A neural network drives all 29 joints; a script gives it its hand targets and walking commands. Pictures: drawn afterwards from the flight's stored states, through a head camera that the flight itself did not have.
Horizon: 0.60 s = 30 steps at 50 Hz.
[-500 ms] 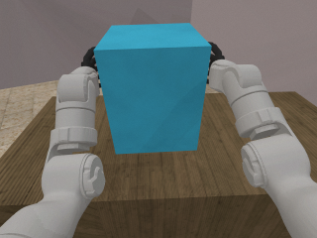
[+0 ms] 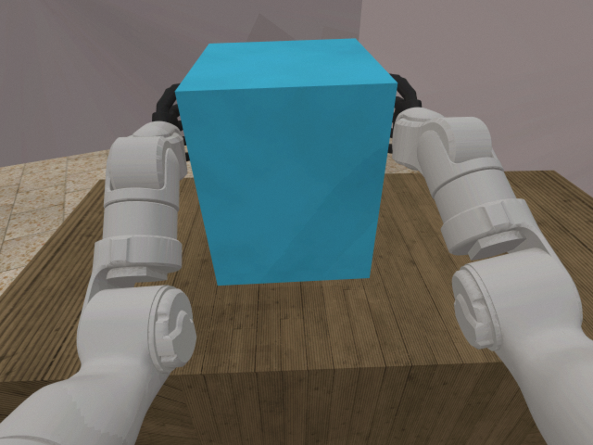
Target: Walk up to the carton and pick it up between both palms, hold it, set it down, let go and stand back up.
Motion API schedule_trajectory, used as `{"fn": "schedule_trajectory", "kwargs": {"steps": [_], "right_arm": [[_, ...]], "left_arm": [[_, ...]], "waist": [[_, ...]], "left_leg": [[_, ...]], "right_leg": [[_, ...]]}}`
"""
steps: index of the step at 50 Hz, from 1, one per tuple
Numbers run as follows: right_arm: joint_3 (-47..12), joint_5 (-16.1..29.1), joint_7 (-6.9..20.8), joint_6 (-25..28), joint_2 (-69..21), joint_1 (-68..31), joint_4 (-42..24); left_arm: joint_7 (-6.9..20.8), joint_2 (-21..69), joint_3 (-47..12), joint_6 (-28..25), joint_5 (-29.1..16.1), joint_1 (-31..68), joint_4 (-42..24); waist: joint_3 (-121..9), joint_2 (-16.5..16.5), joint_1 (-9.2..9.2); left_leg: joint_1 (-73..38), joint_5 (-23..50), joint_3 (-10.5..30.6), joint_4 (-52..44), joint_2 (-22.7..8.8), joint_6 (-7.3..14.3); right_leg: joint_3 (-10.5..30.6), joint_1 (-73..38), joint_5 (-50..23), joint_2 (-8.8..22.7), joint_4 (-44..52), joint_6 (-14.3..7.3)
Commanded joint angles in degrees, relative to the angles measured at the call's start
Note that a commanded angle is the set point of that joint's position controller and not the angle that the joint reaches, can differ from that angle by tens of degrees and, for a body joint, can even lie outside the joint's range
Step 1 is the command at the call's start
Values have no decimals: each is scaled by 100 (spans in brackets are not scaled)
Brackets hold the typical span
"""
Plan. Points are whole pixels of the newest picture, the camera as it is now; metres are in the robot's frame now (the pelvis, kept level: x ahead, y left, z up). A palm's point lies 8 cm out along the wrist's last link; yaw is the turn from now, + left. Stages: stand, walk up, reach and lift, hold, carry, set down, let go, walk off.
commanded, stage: hold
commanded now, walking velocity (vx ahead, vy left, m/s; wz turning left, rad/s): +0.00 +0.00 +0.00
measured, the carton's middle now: (288, 159) +0.39 +0.00 +0.27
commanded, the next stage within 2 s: none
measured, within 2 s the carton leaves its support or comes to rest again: neither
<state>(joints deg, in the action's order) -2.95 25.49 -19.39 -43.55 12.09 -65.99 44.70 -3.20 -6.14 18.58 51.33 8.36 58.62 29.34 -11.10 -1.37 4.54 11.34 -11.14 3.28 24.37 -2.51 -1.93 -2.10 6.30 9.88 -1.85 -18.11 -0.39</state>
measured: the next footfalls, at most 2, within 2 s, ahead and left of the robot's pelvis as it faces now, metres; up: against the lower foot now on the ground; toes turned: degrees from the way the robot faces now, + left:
none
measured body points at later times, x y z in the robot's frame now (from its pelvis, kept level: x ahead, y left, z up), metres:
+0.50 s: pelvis +0.01 +0.00 +0.00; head -0.08 +0.01 +0.44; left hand +0.40 +0.15 +0.31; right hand +0.39 -0.15 +0.31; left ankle +0.02 +0.14 -0.75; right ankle +0.00 -0.11 -0.75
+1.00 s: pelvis -0.01 +0.00 +0.00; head -0.10 +0.01 +0.44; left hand +0.38 +0.14 +0.30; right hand +0.37 -0.16 +0.31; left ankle +0.02 +0.14 -0.75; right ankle +0.00 -0.11 -0.75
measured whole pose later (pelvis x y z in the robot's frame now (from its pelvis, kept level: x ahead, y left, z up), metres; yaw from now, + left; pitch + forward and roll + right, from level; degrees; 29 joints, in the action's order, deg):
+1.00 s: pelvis -0.01 +0.00 +0.00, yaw -1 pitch -3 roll -2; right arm -1.9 25.3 -19.2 -44.4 11.8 -64.6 43.9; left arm -3.2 -4.7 19.4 52.7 9.9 57.7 27.8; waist -10.8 -1.6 4.4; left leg 10.6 -10.9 2.7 24.5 -2.4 -1.8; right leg -1.4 6.2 10.0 -1.7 -19.1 -0.3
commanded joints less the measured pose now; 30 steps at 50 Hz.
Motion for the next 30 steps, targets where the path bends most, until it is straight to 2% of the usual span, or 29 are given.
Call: {"fn": "schedule_trajectory", "kwargs": {"steps": [1, 2, 3, 4, 5, 6, 7, 8, 9, 10, 11, 12, 13, 14, 15, 16, 17, 18, 19, 20, 21, 22, 23, 24, 26, 27, 28, 29, 30], "right_arm": [[-730, 1188, 968, 352, -4104, -5287, -2104], [-652, 1120, 959, 375, -4050, -5164, -2081], [-732, 1218, 970, 409, -4198, -5381, -2442], [-676, 1168, 967, 370, -4141, -5348, -2038], [-689, 1094, 983, 363, -4073, -5416, -1806], [-749, 1120, 974, 362, -4120, -5350, -1839], [-721, 1050, 966, 342, -4201, -5319, -1926], [-597, 935, 955, 383, -4159, -5487, -1935], [-546, 947, 953, 309, -4164, -5308, -1618], [-453, 881, 932, 353, -4154, -5247, -1559], [-683, 1050, 954, 406, -4246, -5334, -1860], [-686, 1077, 945, 390, -4156, -5377, -1843], [-768, 1176, 938, 485, -4258, -5754, -2355], [-814, 1135, 914, 427, -4252, -5685, -2226], [-796, 1132, 912, 408, -4222, -5637, -2164], [-746, 1130, 890, 423, -4204, -5538, -2270], [-838, 1202, 882, 430, -4229, -5598, -2295], [-706, 1064, 878, 386, -4059, -5489, -2109], [-725, 1158, 887, 413, -4059, -5580, -2218], [-765, 1129, 895, 343, -4158, -5351, -1958], [-693, 1090, 898, 344, -4062, -5350, -1839], [-657, 1158, 897, 389, -4073, -5332, -2009], [-790, 1208, 891, 418, -4074, -5411, -2374], [-680, 1195, 866, 395, -4168, -5424, -2197], [-861, 1317, 861, 354, -4092, -5159, -2418], [-801, 1333, 859, 334, -4044, -4967, -2316], [-1023, 1474, 855, 295, -4117, -4745, -2445], [-1059, 1561, 838, 284, -3967, -4720, -2461], [-1131, 1572, 827, 266, -3902, -4850, -2614]], "left_arm": [[849, 3721, -1953, -490, -1109, 5402, -1146], [857, 3826, -2128, -532, -1263, 5431, -1350], [780, 3847, -2267, -615, -1428, 5794, -1723], [773, 3730, -2087, -588, -1270, 5647, -1269], [807, 3594, -1813, -549, -1129, 5570, -853], [830, 3565, -1768, -513, -1138, 5273, -747], [816, 3659, -1885, -535, -1176, 5330, -930], [860, 3605, -1757, -540, -1138, 5450, -673], [855, 3714, -1791, -558, -1098, 5475, -723], [873, 3625, -1781, -574, -1086, 5640, -685], [887, 3694, -1688, -554, -1013, 5255, -734], [878, 3745, -1842, -546, -1049, 5274, -680], [876, 3765, -1898, -607, -1264, 5462, -857], [877, 3695, -1686, -588, -1160, 5335, -669], [880, 3708, -1732, -574, -1143, 5314, -653], [864, 3793, -2006, -621, -1338, 5499, -989], [856, 3801, -1839, -600, -1220, 5330, -833], [876, 3751, -1726, -565, -1162, 5002, -357], [905, 3777, -1676, -568, -1096, 5082, -482], [913, 3695, -1620, -591, -1078, 5254, -700], [914, 3622, -1517, -557, -1072, 5126, -525], [889, 3756, -1817, -620, -1215, 5292, -896], [894, 3851, -1907, -566, -1242, 5078, -963], [870, 3817, -1942, -613, -1310, 5402, -1107], [887, 3799, -1977, -548, -1297, 5121, -1126], [886, 3823, -2029, -545, -1280, 5049, -1318], [866, 3877, -2116, -497, -1281, 4949, -1802], [848, 3859, -2134, -423, -1250, 4830, -1967], [859, 3794, -2008, -375, -1131, 4743, -1734]], "waist": [[-2416, -310, 47], [-2507, -431, 108], [-2987, -269, 151], [-2555, -268, 64], [-2133, -88, -63], [-2143, -26, -79], [-2328, -116, 37], [-2122, 72, 4], [-1961, -72, 68], [-2035, -178, 113], [-2196, -127, -46], [-2131, -190, 23], [-2596, -97, -59], [-2468, -34, -54], [-2466, -25, -74], [-2663, -170, 160], [-2590, -144, 5], [-2193, 21, 14], [-2174, -33, -6], [-2292, -29, -32], [-1988, 50, -72], [-2290, -97, 123], [-2525, -30, 107], [-2554, 47, 159], [-2767, -4, 133], [-2750, -253, 184], [-2717, -267, 143], [-2764, -368, 172], [-2626, -140, 16]], "left_leg": [[-770, 1233, 51, -217, 530, -158], [-732, 1294, 62, -227, 492, -271], [-947, 1394, 83, -174, 493, -249], [-744, 1099, 36, -240, 490, -213], [-591, 791, 20, -313, 535, -114], [-488, 771, 48, -325, 495, -61], [-544, 881, 39, -313, 505, -103], [-452, 655, 47, -305, 524, -44], [-533, 666, 22, -334, 522, -103], [-460, 517, -10, -363, 522, -107], [-524, 953, 5, -280, 528, -91], [-560, 895, 45, -291, 538, -128], [-567, 1111, 62, -190, 545, -101], [-542, 1131, 61, -167, 590, -73], [-556, 1114, 56, -225, 552, -103], [-722, 1277, 95, -141, 560, -165], [-653, 1338, 47, -143, 585, -110], [-556, 1028, 76, -243, 565, -66], [-629, 1077, 80, -235, 575, -102], [-751, 1131, 49, -268, 526, -83], [-625, 1014, 27, -328, 507, -80], [-710, 1183, 92, -235, 505, -123], [-862, 1447, 91, -193, 497, -132], [-825, 1454, 77, -173, 521, -187], [-1023, 1965, 64, -101, 535, -203], [-1005, 1977, 106, -115, 554, -251], [-1158, 2435, 91, -40, 523, -337], [-1294, 2791, 149, 42, 515, -404], [-1242, 2629, 101, -33, 471, -362]], "right_leg": [[330, -628, -1477, -285, 83, 279], [330, -609, -1391, -319, 103, 218], [254, -621, -1608, -340, 17, 282], [281, -397, -1196, -324, 112, 289], [287, -309, -863, -281, 203, 306], [375, -393, -970, -261, 201, 301], [337, -485, -1208, -234, 153, 333], [375, -414, -890, -205, 219, 329], [310, -345, -860, -260, 182, 298], [394, -394, -822, -172, 217, 268], [375, -655, -1268, -246, 132, 297], [334, -550, -1341, -258, 89, 307], [397, -725, -1619, -237, 37, 329], [420, -711, -1873, -197, 67, 365], [379, -694, -1701, -226, 80, 359], [349, -618, -1875, -262, 21, 337], [422, -824, -2067, -227, 24, 359], [410, -587, -1775, -203, 117, 352], [351, -479, -1579, -256, 134, 373], [335, -568, -1373, -274, 172, 326], [331, -474, -1245, -260, 185, 327], [325, -536, -1529, -299, 134, 300], [325, -661, -1756, -323, 118, 309], [315, -664, -1779, -323, 124, 357], [292, -923, -2290, -375, 47, 349], [305, -948, -2410, -358, -2, 308], [305, -1054, -2827, -381, -126, 357], [262, -1040, -2989, -415, -111, 362], [262, -973, -2732, -437, -68, 362]]}}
